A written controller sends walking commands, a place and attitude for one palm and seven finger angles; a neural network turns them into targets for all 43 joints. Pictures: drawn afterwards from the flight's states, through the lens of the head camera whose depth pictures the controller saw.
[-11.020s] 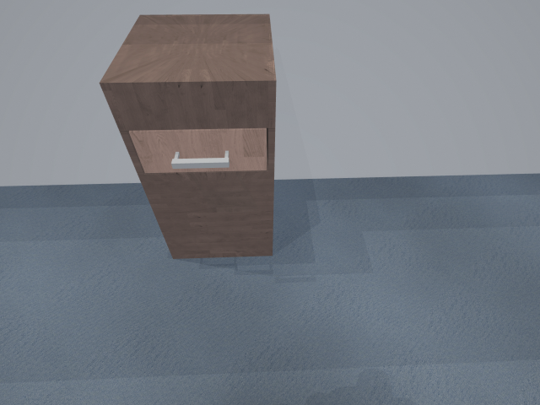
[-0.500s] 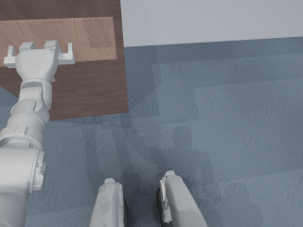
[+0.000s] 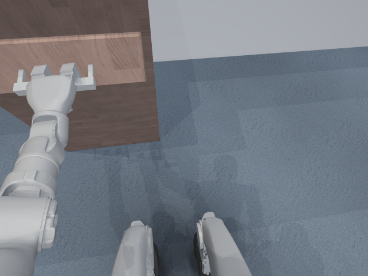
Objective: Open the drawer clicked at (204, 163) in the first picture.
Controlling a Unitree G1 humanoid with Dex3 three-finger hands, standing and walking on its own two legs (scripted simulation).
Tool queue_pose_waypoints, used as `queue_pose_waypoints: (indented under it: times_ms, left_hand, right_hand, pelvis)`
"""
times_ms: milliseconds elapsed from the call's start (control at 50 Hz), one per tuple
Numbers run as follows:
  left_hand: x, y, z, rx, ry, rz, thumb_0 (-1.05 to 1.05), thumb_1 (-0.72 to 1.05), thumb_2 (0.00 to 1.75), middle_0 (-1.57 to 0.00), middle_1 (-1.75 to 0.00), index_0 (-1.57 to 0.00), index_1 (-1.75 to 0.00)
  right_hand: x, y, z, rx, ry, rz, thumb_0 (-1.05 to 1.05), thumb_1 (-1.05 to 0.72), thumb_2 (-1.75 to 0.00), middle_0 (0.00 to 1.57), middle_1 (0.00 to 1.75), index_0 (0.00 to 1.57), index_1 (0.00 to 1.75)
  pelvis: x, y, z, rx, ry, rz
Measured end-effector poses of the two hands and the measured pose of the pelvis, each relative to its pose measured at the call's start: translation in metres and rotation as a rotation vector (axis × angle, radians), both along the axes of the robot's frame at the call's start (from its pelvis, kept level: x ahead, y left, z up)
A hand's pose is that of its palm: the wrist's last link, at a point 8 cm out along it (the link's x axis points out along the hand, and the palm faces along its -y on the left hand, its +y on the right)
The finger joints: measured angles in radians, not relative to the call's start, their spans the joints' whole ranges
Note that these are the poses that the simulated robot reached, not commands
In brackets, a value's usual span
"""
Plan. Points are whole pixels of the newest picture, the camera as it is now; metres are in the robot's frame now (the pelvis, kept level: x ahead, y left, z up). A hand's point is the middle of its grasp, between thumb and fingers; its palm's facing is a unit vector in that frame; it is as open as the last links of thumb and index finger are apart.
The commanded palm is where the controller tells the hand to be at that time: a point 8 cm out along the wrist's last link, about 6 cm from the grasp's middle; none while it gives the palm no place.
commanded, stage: pull the drawer open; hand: left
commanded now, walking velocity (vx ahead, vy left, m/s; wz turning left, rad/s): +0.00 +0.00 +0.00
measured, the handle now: (56, 78) +0.55 +0.26 -0.03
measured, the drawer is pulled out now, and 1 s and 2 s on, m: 0.01 0.08 0.12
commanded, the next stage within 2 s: none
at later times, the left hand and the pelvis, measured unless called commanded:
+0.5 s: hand (65, 118) +0.46 +0.24 -0.05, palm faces -0.05 -0.05 -1.00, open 5.6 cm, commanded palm +0.43 +0.22 +0.00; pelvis +0.02 +0.00 +0.02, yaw +1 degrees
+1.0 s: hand (64, 134) +0.42 +0.23 -0.05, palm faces -0.04 -0.04 -1.00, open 5.7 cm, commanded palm +0.39 +0.23 +0.00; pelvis +0.01 -0.01 +0.02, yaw +1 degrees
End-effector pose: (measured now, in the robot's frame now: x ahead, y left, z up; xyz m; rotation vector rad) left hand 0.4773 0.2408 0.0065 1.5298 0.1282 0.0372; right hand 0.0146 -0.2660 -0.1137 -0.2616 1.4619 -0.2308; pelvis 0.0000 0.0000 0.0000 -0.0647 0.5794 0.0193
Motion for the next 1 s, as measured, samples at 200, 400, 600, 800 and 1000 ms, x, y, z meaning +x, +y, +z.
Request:
queue_pose_waypoints:
  times_ms: [200,400,600,800,1000]
  left_hand:
    - [-0.013,-0.001,-0.001,-0.004,-0.009,-0.002,0.01,0.75,0.78,-0.30,-1.35,-0.37,-1.34]
    - [-0.027,-0.003,0.000,-0.004,-0.004,0.007,0.01,0.75,0.78,-0.30,-1.35,-0.38,-1.34]
    - [-0.041,-0.004,0.000,-0.002,-0.003,0.013,0.01,0.75,0.78,-0.30,-1.35,-0.38,-1.33]
    - [-0.059,-0.006,0.000,0.001,-0.006,0.019,0.02,0.75,0.77,-0.30,-1.35,-0.38,-1.32]
    - [-0.073,-0.007,0.000,0.001,-0.014,0.019,0.02,0.75,0.78,-0.30,-1.34,-0.38,-1.32]
  right_hand:
    - [0.029,0.004,0.004,0.017,-0.029,0.021,0.00,-0.90,-0.90,0.20,0.30,0.20,0.30]
    - [0.053,0.004,0.009,0.026,-0.065,0.044,0.00,-0.90,-0.90,0.20,0.30,0.20,0.30]
    - [0.058,0.001,0.009,0.029,-0.079,0.049,0.00,-0.91,-0.90,0.20,0.30,0.20,0.30]
    - [0.057,0.000,0.008,0.035,-0.089,0.046,0.00,-0.91,-0.90,0.20,0.30,0.20,0.30]
    - [0.063,-0.003,0.006,0.033,-0.119,0.058,0.00,-0.91,-0.90,0.20,0.30,0.20,0.30]
  pelvis:
    - [0.011,0.003,0.009,0.004,-0.013,0.001]
    - [0.018,0.002,0.016,0.007,-0.029,0.006]
    - [0.017,-0.001,0.018,0.014,-0.045,0.005]
    - [0.015,-0.004,0.020,0.022,-0.060,0.003]
    - [0.010,-0.006,0.018,0.028,-0.071,0.003]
